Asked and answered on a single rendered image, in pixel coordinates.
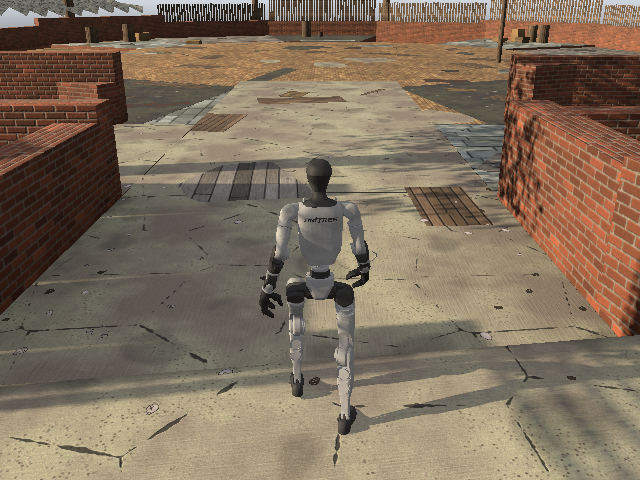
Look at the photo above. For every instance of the robot right hand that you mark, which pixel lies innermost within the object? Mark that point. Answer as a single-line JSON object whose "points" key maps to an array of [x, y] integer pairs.
{"points": [[356, 272]]}

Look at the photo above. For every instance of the left robot shin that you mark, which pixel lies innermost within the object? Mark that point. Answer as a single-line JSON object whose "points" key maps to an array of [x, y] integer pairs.
{"points": [[296, 352]]}

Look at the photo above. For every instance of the robot left forearm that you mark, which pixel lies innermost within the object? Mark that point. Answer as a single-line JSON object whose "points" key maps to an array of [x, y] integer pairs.
{"points": [[273, 273]]}

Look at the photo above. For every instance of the robot left hand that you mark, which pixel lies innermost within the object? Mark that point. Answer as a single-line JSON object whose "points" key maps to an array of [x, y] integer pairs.
{"points": [[264, 302]]}

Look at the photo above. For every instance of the robot left upper arm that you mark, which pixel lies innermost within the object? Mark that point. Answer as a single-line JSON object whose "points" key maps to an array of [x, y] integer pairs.
{"points": [[287, 213]]}

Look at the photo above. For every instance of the robot right forearm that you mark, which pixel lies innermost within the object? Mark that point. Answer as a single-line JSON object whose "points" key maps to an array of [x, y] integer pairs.
{"points": [[363, 260]]}

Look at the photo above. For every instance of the robot right upper arm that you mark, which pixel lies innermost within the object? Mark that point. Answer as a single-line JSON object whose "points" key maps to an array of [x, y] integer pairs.
{"points": [[351, 211]]}

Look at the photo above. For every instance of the robot head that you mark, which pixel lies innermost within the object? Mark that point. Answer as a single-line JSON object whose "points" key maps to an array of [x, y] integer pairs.
{"points": [[319, 172]]}

